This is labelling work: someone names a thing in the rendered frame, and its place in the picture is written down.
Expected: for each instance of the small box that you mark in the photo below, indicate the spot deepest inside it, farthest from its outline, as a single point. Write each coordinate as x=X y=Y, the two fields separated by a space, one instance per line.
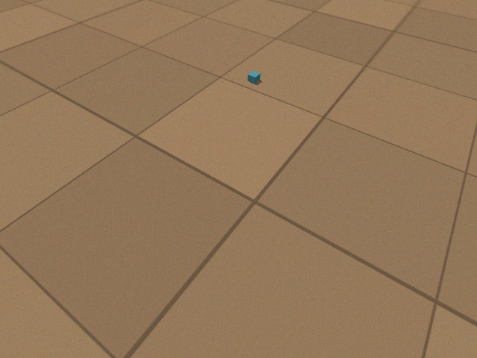
x=253 y=77

